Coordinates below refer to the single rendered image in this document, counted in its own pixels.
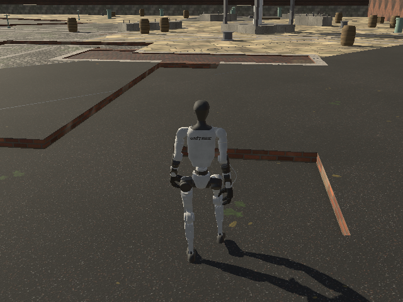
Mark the left robot upper arm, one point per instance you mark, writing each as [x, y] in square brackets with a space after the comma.
[179, 142]

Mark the right robot upper arm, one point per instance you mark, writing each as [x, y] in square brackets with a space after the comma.
[222, 142]

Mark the robot right shin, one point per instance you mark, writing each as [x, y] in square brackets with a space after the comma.
[219, 215]

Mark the robot right forearm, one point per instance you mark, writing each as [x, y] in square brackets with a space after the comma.
[226, 174]

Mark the robot torso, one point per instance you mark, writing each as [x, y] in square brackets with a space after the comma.
[201, 152]

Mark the robot left forearm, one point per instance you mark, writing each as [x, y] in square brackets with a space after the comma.
[174, 167]

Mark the robot right hand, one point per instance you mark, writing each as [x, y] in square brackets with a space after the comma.
[229, 196]

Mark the robot left hand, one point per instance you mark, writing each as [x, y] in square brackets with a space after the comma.
[173, 179]

